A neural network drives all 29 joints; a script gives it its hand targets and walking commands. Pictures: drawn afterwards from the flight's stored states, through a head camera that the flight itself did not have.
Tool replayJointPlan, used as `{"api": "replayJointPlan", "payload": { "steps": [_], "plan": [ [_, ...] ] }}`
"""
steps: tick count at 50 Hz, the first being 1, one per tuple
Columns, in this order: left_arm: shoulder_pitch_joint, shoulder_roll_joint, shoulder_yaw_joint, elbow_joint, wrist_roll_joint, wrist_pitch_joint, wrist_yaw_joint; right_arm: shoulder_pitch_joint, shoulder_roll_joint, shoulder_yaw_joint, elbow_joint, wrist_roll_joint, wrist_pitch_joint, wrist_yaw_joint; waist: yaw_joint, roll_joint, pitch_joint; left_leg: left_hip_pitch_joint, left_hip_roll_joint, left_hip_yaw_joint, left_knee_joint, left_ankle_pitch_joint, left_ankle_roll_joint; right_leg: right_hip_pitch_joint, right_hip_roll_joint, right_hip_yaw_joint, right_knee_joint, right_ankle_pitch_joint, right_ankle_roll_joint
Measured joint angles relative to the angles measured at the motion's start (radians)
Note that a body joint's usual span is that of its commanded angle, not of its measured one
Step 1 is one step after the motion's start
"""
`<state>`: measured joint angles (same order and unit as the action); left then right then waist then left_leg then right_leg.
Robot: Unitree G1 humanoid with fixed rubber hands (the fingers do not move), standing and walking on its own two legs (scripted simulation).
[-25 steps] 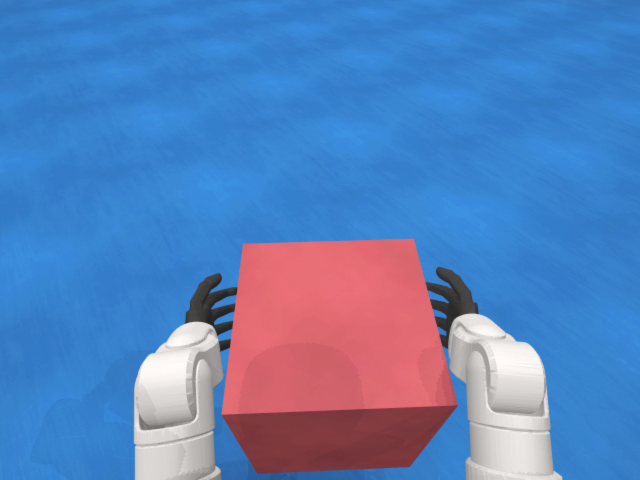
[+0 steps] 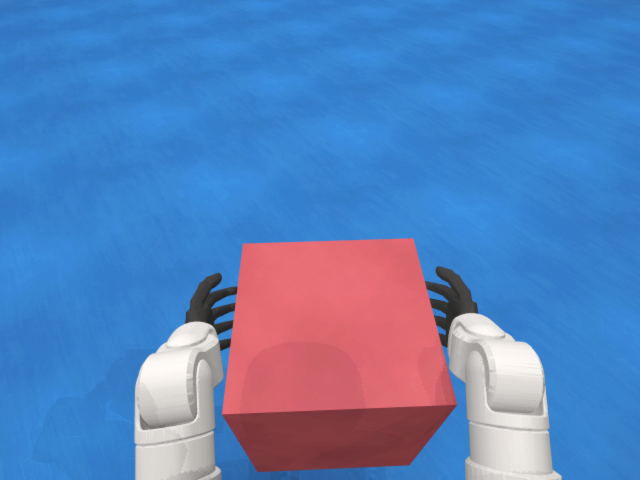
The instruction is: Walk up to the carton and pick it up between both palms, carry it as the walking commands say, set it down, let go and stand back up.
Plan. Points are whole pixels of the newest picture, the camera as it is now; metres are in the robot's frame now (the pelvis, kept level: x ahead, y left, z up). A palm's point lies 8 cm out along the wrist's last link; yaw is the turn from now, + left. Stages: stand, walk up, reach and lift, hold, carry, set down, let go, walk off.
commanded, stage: carry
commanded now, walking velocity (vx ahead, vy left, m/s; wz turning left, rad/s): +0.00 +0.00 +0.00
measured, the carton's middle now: (331, 361) +0.27 +0.00 +0.01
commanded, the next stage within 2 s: none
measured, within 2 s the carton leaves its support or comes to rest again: neither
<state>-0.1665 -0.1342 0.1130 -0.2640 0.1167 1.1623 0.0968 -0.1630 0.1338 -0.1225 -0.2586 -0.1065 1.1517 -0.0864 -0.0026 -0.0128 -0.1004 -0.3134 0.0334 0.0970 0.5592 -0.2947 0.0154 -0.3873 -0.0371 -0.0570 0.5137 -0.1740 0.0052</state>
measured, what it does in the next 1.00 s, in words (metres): walks backwards: right foot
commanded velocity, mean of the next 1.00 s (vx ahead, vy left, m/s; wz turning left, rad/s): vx -0.23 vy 0.00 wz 0.00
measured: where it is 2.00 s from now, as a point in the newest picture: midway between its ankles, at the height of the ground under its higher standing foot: outside the picture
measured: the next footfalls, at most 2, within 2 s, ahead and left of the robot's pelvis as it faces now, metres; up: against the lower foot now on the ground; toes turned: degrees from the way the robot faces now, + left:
right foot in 0.92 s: -0.09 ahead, -0.13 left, +0.00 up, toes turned -7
left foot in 1.26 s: -0.22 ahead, +0.10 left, +0.00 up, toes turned +3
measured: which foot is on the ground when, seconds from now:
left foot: down 0.00-0.92, up 0.94-1.00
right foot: down 0.00-0.70, up 0.72-0.90, down 0.92-1.00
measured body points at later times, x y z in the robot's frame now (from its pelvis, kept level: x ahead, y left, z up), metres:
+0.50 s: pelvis -0.04 -0.01 -0.02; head -0.03 +0.00 +0.43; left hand +0.24 +0.15 +0.06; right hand +0.24 -0.16 +0.06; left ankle +0.00 +0.11 -0.73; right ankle +0.06 -0.13 -0.73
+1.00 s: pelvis -0.15 -0.03 -0.01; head -0.13 -0.04 +0.44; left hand +0.14 +0.12 +0.05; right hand +0.13 -0.19 +0.05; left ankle -0.06 +0.10 -0.70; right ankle -0.13 -0.13 -0.73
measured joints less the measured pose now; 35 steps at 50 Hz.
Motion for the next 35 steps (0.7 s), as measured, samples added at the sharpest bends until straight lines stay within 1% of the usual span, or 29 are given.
{"api": "replayJointPlan", "payload": {
  "steps": [9,13,20,26,31,33,34,35],
  "plan": [
    [-0.002,0.0,0.0,-0.009,-0.002,-0.002,0.001,-0.001,0.0,0.0,-0.009,0.001,-0.002,0.0,-0.001,0.001,0.007,-0.006,0.002,-0.001,0.008,-0.002,-0.001,-0.004,0.0,-0.004,0.006,-0.001,-0.001],
    [-0.008,-0.001,-0.001,-0.038,-0.005,0.009,0.002,-0.002,0.0,0.002,-0.042,0.004,0.007,-0.001,-0.001,0.0,0.019,-0.034,0.004,-0.002,0.046,-0.011,-0.002,-0.031,-0.004,-0.006,0.041,-0.01,0.0],
    [-0.01,-0.001,0.002,-0.05,-0.009,0.019,0.002,0.0,0.0,0.008,-0.058,-0.001,0.017,-0.002,0.007,-0.002,0.045,-0.093,0.008,0.0,0.119,-0.021,-0.001,-0.09,-0.008,-0.007,0.112,-0.017,-0.005],
    [-0.001,0.0,-0.003,-0.066,-0.013,0.02,0.002,0.007,-0.001,0.014,-0.077,-0.001,0.023,-0.002,0.011,-0.001,0.072,-0.129,0.014,-0.001,0.129,0.01,-0.005,-0.119,-0.007,-0.013,0.109,0.018,-0.016],
    [0.007,0.001,-0.015,-0.077,-0.01,0.021,0.002,0.016,-0.002,0.012,-0.092,0.003,0.026,-0.003,0.0,-0.011,0.08,-0.148,0.01,0.01,0.11,0.019,0.002,-0.128,-0.016,-0.014,0.065,0.07,-0.017],
    [0.01,0.001,-0.017,-0.084,-0.008,0.022,0.002,0.017,-0.002,0.012,-0.096,0.006,0.027,-0.003,-0.005,-0.016,0.079,-0.154,0.009,0.016,0.097,0.041,0.008,-0.132,-0.022,-0.015,0.05,0.088,-0.014],
    [0.011,0.001,-0.018,-0.086,-0.008,0.023,0.001,0.017,-0.002,0.013,-0.097,0.006,0.028,-0.003,-0.007,-0.013,0.077,-0.154,0.012,0.019,0.085,0.072,0.011,-0.137,-0.023,-0.019,0.052,0.073,-0.012],
    [0.013,0.001,-0.015,-0.088,-0.009,0.024,0.001,0.015,-0.002,0.016,-0.096,0.005,0.029,-0.003,-0.01,-0.007,0.074,-0.156,0.017,0.02,0.073,0.102,0.013,-0.149,-0.022,-0.024,0.074,0.005,-0.01]
  ]
}}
